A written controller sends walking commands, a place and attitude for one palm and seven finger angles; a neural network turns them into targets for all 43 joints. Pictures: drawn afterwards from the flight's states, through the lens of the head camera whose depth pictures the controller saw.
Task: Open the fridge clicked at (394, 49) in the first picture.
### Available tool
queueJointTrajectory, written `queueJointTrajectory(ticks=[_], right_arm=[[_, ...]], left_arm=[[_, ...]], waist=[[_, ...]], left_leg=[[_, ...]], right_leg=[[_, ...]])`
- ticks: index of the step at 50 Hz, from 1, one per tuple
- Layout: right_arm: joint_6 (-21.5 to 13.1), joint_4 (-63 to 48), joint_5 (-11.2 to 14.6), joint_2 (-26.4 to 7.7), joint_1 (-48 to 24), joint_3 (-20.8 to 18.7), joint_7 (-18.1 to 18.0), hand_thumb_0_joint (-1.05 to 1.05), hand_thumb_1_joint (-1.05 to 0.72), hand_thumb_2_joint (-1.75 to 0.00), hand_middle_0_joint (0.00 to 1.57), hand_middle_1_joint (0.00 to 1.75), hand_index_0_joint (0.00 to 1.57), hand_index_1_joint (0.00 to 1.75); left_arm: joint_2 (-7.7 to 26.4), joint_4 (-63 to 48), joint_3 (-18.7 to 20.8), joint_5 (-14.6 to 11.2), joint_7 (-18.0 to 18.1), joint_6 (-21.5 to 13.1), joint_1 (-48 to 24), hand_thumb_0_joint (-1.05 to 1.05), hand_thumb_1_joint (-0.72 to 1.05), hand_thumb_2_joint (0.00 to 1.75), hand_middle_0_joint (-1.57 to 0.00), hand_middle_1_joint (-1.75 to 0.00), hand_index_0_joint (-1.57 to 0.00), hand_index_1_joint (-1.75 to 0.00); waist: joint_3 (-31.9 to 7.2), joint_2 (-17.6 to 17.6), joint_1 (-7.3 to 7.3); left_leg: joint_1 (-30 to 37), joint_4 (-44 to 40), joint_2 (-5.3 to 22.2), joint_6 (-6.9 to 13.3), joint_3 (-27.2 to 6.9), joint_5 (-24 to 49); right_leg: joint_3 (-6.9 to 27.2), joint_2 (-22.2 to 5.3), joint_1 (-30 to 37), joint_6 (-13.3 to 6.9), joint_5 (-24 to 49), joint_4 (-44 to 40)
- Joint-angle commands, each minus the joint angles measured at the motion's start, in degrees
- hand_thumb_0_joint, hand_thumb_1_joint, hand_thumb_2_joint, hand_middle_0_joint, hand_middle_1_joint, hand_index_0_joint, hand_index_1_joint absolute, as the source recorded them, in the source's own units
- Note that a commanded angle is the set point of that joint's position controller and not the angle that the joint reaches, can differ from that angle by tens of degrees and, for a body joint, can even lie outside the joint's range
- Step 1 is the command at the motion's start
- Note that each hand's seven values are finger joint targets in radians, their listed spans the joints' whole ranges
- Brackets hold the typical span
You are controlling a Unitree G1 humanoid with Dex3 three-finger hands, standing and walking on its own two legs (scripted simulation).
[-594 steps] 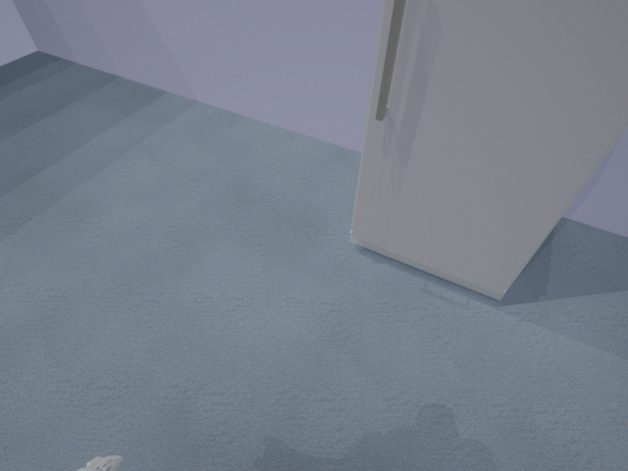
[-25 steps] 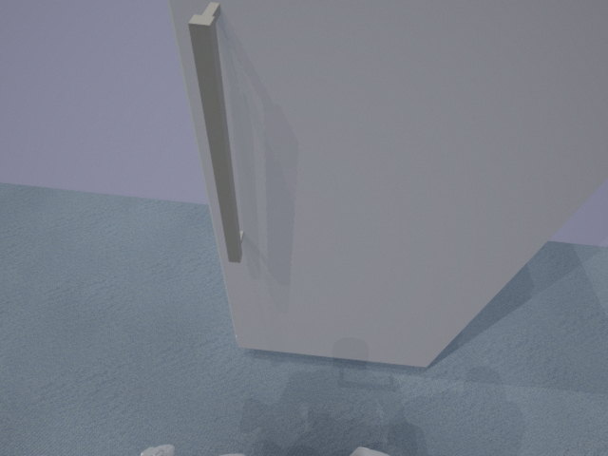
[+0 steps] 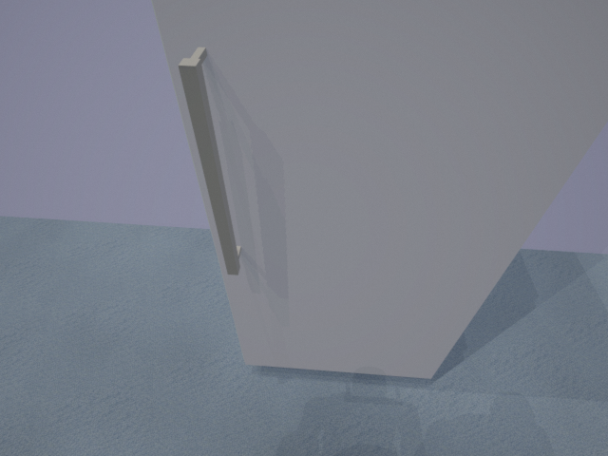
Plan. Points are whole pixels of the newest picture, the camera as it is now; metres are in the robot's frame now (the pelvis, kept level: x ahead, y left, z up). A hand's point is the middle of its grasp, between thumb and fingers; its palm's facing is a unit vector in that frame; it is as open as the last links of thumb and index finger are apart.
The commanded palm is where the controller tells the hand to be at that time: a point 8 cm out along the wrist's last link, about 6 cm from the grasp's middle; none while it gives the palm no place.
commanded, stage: come to a stop and stand still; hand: left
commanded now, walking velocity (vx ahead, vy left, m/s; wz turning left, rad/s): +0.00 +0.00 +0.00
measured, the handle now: (220, 184) +0.49 +0.17 +0.10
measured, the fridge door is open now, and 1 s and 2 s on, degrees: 0 0 0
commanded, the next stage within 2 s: look again from close up in 1.10 s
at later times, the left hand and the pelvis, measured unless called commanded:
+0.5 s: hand out of the picture +0.02 +0.20 -0.18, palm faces +0.00 -0.98 -0.22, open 7.4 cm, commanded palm none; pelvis +0.01 +0.02 -0.01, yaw +0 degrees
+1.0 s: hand out of the picture +0.03 +0.19 -0.18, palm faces -0.01 -0.98 -0.18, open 7.4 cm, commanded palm none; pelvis +0.03 +0.02 +0.00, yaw -1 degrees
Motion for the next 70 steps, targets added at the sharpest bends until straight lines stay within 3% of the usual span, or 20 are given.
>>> queueJointTrajectory(ticks=[1,11,12,13,14,15,16,17,20,22,23,25,26,29,32,36,40,46,53,70], right_arm=[[-0.7,-0.5,-0.4,-3.0,4.0,0.0,-0.2,0.0,-0.9,-0.9,0.2,0.3,0.2,0.3],[-1.4,1.1,-0.3,-1.3,8.7,0.3,-0.6,0.0,-0.9,-0.9,0.2,0.3,0.2,0.3],[-2.2,-3.4,-0.7,-3.4,1.9,1.3,0.3,0.0,-0.9,-0.9,0.2,0.3,0.2,0.3],[-1.1,-4.6,-0.6,-0.4,6.3,1.1,0.6,0.0,-0.9,-0.9,0.2,0.3,0.2,0.3],[-0.8,-4.2,-0.9,-1.3,10.0,0.9,0.7,0.0,-0.9,-0.9,0.2,0.3,0.2,0.3],[-0.9,-4.2,-1.0,-1.0,11.6,0.7,0.8,0.0,-0.9,-0.9,0.2,0.3,0.2,0.3],[-1.4,-4.5,-1.3,-0.6,11.9,1.1,0.8,0.0,-0.9,-0.9,0.2,0.3,0.2,0.3],[-1.7,-5.3,-1.2,-1.1,12.1,1.2,0.6,0.0,-0.9,-0.9,0.2,0.3,0.2,0.3],[-1.8,-6.9,-1.0,-3.1,8.5,0.9,0.1,0.0,-0.9,-0.9,0.2,0.3,0.2,0.3],[-2.1,-7.2,-0.9,-3.0,7.4,0.9,0.1,0.0,-0.9,-0.9,0.2,0.3,0.2,0.3],[-2.1,-7.2,-0.8,-3.1,7.5,0.9,0.1,0.0,-0.9,-0.9,0.2,0.3,0.2,0.3],[-2.1,-7.0,-0.7,-3.3,7.4,0.9,0.1,0.0,-0.9,-0.9,0.2,0.3,0.2,0.3],[-2.4,-6.8,-0.8,-2.8,7.5,1.0,0.1,0.0,-0.9,-0.9,0.2,0.3,0.2,0.3],[-2.6,-5.7,-0.5,-3.3,7.1,1.2,0.0,0.0,-0.9,-0.9,0.2,0.3,0.2,0.3],[-2.9,-5.5,-0.5,-3.7,6.7,1.3,0.0,0.0,-0.9,-0.9,0.2,0.3,0.2,0.3],[-2.9,-5.1,-0.4,-4.2,5.3,1.3,-0.2,0.0,-0.9,-0.9,0.2,0.3,0.2,0.3],[-2.8,-4.9,-0.4,-4.7,4.0,1.3,-0.3,0.0,-0.9,-0.9,0.2,0.3,0.2,0.3],[-2.7,-4.3,-0.3,-4.7,2.9,1.3,-0.4,0.0,-0.9,-0.9,0.2,0.3,0.2,0.3],[-2.8,-3.6,-0.3,-4.9,2.6,1.3,-0.5,0.0,-0.9,-0.9,0.2,0.3,0.2,0.3],[-2.5,-2.2,-0.4,-4.2,3.5,1.5,-0.5,0.0,-0.9,-0.9,0.2,0.3,0.2,0.3]], left_arm=[[6.8,-2.0,1.4,-0.3,0.7,-1.2,1.6,0.0,0.9,0.9,-0.2,-0.3,-0.2,-0.3],[4.8,-1.3,1.1,-0.6,0.9,-1.4,3.2,0.0,0.9,0.9,-0.2,-0.3,-0.2,-0.3],[4.9,-1.1,-0.3,0.3,2.7,-2.4,4.2,0.0,0.9,0.9,-0.2,-0.3,-0.2,-0.3],[8.3,-3.9,0.6,-0.2,2.1,-2.8,1.6,0.0,0.9,0.9,-0.2,-0.3,-0.2,-0.3],[8.6,-5.3,1.0,-0.4,1.7,-2.7,-0.8,0.0,0.9,0.9,-0.2,-0.3,-0.2,-0.3],[7.9,-6.2,1.0,-0.5,1.6,-2.6,-1.5,0.0,0.9,0.9,-0.2,-0.3,-0.2,-0.3],[7.1,-6.2,0.9,-0.6,1.4,-3.0,-1.5,0.0,0.9,0.9,-0.2,-0.3,-0.2,-0.3],[6.2,-6.3,0.9,-0.6,1.3,-2.7,-0.9,0.0,0.9,0.9,-0.2,-0.3,-0.2,-0.3],[3.4,-5.4,0.4,-0.4,1.0,-1.7,2.1,0.0,0.9,0.9,-0.2,-0.3,-0.2,-0.3],[3.1,-5.1,0.2,-0.3,0.9,-2.0,2.6,0.0,0.9,0.9,-0.2,-0.3,-0.2,-0.3],[3.2,-5.2,0.2,-0.3,0.9,-2.0,2.5,0.0,0.9,0.9,-0.2,-0.3,-0.2,-0.3],[3.4,-5.4,0.2,-0.3,0.9,-2.0,2.4,0.0,0.9,0.9,-0.2,-0.3,-0.2,-0.3],[3.8,-5.4,0.2,-0.3,0.9,-2.4,2.3,0.0,0.9,0.9,-0.2,-0.3,-0.2,-0.3],[4.4,-5.3,0.2,-0.4,0.9,-2.5,1.8,0.0,0.9,0.9,-0.2,-0.3,-0.2,-0.3],[5.0,-5.2,0.4,-0.4,1.0,-2.6,1.4,0.0,0.9,0.9,-0.2,-0.3,-0.2,-0.3],[5.9,-4.7,0.4,-0.4,0.9,-2.5,1.4,0.0,0.9,0.9,-0.2,-0.3,-0.2,-0.3],[6.0,-4.1,0.4,-0.4,0.8,-2.2,1.3,0.0,0.9,0.9,-0.2,-0.3,-0.2,-0.3],[6.4,-3.7,0.4,-0.3,0.7,-2.3,1.4,0.0,0.9,0.9,-0.2,-0.3,-0.2,-0.3],[6.5,-3.3,0.5,-0.4,0.8,-2.2,1.0,0.0,0.9,0.9,-0.2,-0.3,-0.2,-0.3],[6.3,-2.9,0.6,-0.5,0.7,-1.9,0.7,0.0,0.9,0.9,-0.2,-0.3,-0.2,-0.3]], waist=[[5.1,-0.5,-0.46],[4.5,-0.2,-0.1],[9.5,2.4,1.82],[3.7,0.8,-1.82],[1.8,-0.2,-3.28],[0.7,0.5,-3.61],[-0.2,4.5,-3.21],[0.5,5.3,-2.65],[3.4,4.6,0.02],[4.2,1.8,0.75],[4.4,-0.3,0.5],[4.6,-0.9,0.2],[3.0,0.6,0.14],[2.9,-2.6,-0.15],[1.7,-1.5,-0.37],[1.0,-0.1,-0.17],[1.6,0.8,-0.21],[1.0,-0.6,0.07],[0.2,0.2,0.08],[2.0,-0.2,0.3]], left_leg=[[1.4,-5.1,4.1,0.0,-5.9,-10.1],[-0.7,-5.6,4.6,-0.1,-6.4,-8.2],[-7.3,6.3,4.4,-1.8,-4.1,-5.8],[-3.4,7.9,2.0,-1.2,-5.0,-11.6],[-2.6,9.7,1.6,-0.5,-4.6,-12.1],[-2.3,9.2,1.5,-0.1,-5.1,-11.2],[-1.4,6.9,1.9,0.2,-6.2,-8.3],[-4.4,3.5,3.3,0.9,-8.4,-11.4],[-11.3,-4.7,5.6,2.9,-13.3,-20.8],[-11.9,-4.9,5.3,3.1,-12.7,-19.0],[-11.1,-4.8,5.0,3.0,-12.5,-18.4],[-8.6,-4.5,4.7,2.8,-11.4,-16.4],[-6.8,-3.8,4.5,2.8,-10.8,-11.8],[-3.7,-2.4,4.2,2.6,-9.2,-7.0],[-1.1,-1.5,4.0,2.5,-8.0,-0.8],[0.7,-1.0,4.1,2.4,-7.3,1.9],[1.1,-1.9,4.2,2.1,-7.2,0.3],[2.4,-0.9,4.3,2.1,-6.7,2.9],[3.4,-1.2,4.5,2.0,-6.6,5.3],[2.4,-2.9,4.5,1.6,-6.7,2.0]], right_leg=[[7.3,-6.1,-9.8,-0.6,-12.3,-11.0],[5.9,-5.7,-6.6,-0.9,-6.0,-8.8],[7.2,-7.7,-9.0,-1.8,3.9,-6.9],[10.3,-9.7,-11.7,-3.8,-15.2,-9.3],[9.3,-8.9,-14.1,-4.5,-21.1,-7.8],[8.3,-8.0,-14.8,-4.8,-19.7,-5.6],[6.3,-7.1,-13.9,-4.7,-14.3,-2.8],[5.0,-4.8,-12.0,-4.0,-14.5,-0.4],[2.0,-1.7,-7.5,-2.7,-10.3,4.1],[2.5,-2.4,-5.7,-2.4,-7.1,3.3],[3.1,-2.6,-6.1,-2.5,-7.1,2.7],[3.7,-3.1,-7.5,-2.3,-6.2,1.6],[3.9,-3.5,-6.2,-2.3,-2.8,1.5],[4.5,-4.2,-6.5,-1.9,-0.9,0.4],[4.8,-4.7,-5.8,-1.7,2.3,0.2],[5.0,-4.9,-4.6,-1.5,4.4,-0.3],[5.1,-4.9,-4.9,-1.5,3.1,-1.2],[5.3,-5.4,-3.6,-1.4,6.5,-2.0],[5.0,-5.3,-2.6,-1.3,7.6,-2.0],[4.9,-5.5,-2.6,-1.5,4.3,-3.7]])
